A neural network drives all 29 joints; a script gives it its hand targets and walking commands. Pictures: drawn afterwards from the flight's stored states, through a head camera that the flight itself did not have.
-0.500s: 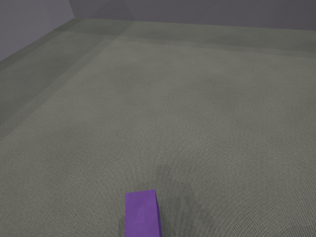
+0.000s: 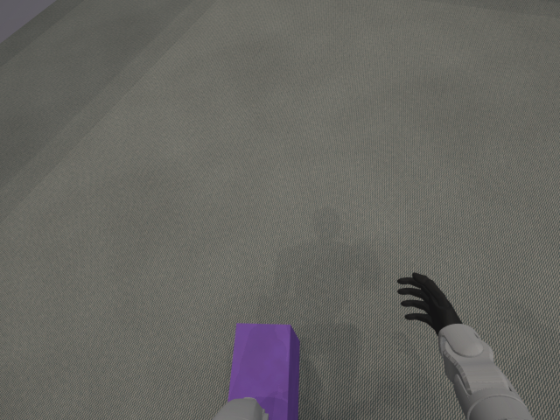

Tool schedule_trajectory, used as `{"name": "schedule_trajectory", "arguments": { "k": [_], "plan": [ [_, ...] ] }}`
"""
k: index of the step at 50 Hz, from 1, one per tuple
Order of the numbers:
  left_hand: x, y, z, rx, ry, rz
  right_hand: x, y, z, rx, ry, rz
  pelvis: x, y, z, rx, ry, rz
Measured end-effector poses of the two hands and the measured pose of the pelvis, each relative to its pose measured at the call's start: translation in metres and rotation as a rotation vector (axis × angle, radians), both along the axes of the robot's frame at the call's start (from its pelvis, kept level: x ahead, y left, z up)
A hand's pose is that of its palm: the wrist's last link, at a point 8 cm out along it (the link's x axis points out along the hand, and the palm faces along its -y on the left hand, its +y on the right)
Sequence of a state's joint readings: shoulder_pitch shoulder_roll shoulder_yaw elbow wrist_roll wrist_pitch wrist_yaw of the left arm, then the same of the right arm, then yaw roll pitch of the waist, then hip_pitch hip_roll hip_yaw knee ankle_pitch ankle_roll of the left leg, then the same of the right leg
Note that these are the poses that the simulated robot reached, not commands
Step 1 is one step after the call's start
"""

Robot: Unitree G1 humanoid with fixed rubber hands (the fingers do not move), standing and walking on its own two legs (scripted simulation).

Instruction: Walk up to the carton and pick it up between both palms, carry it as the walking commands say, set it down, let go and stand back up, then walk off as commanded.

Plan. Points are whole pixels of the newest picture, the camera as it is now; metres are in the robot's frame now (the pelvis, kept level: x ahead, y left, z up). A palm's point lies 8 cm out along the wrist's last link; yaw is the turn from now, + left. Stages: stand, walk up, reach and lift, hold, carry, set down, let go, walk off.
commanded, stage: walk off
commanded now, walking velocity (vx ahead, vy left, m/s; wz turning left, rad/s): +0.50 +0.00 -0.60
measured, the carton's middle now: (268, 375) +0.20 +0.18 -0.65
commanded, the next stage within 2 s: stand in 0.72 s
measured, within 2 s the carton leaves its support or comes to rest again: rests again in 0.70 s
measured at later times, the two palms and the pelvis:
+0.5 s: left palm out of the picture +0.01 +0.14 -0.17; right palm out of the picture +0.17 -0.38 -0.14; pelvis +0.02 -0.12 -0.04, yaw -14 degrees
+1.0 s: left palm out of the picture +0.12 -0.02 -0.15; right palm out of the picture -0.07 -0.52 -0.17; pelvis -0.04 -0.24 -0.04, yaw -36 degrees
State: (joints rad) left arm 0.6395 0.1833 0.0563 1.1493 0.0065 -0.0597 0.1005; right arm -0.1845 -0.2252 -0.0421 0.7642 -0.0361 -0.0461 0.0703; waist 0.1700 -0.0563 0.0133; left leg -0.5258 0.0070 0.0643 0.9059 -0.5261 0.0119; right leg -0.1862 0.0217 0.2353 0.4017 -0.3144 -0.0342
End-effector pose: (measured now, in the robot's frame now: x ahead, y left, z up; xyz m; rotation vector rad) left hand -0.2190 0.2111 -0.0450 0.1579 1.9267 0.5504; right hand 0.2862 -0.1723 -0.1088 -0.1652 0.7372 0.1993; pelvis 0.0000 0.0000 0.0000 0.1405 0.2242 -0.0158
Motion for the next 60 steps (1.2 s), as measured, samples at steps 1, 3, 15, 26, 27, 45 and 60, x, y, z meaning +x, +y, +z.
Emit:
{"name": "schedule_trajectory", "arguments": {
  "k": [1,3,15,26,27,45,60],
  "plan": [
    [-0.002,-0.007,0.006,-0.015,0.024,0.008,0.009,0.001,0.008,0.012,-0.028,-0.009,0.004,-0.001,0.003,-0.013,-0.013,-0.016],
    [0.002,-0.01,0.003,-0.044,0.061,-0.012,0.019,-0.009,0.014,0.024,-0.105,-0.088,0.015,0.0,-0.006,-0.078,-0.035,-0.065],
    [0.29,-0.038,-0.158,-0.087,-0.617,-0.317,-0.074,-0.13,-0.111,-0.115,0.376,-0.205,0.064,-0.076,-0.082,0.0,-0.129,-0.108],
    [0.216,-0.072,-0.123,-0.178,-0.365,-0.439,-0.121,-0.214,-0.023,-0.144,0.164,-0.402,0.016,-0.119,-0.037,-0.11,-0.165,-0.252],
    [0.206,-0.075,-0.127,-0.194,-0.348,-0.445,-0.132,-0.221,-0.017,-0.156,0.157,-0.424,0.01,-0.123,-0.037,-0.128,-0.182,-0.27],
    [0.315,-0.186,-0.117,-0.239,-0.54,-0.851,-0.302,-0.342,-0.049,-0.112,0.175,-0.817,-0.038,-0.216,-0.05,-0.184,-0.191,-0.589],
    [0.368,-0.256,-0.088,-0.241,-0.628,-0.99,-0.38,-0.345,-0.051,-0.058,0.413,-0.93,-0.04,-0.244,-0.024,-0.176,-0.164,-0.619]
  ]
}}
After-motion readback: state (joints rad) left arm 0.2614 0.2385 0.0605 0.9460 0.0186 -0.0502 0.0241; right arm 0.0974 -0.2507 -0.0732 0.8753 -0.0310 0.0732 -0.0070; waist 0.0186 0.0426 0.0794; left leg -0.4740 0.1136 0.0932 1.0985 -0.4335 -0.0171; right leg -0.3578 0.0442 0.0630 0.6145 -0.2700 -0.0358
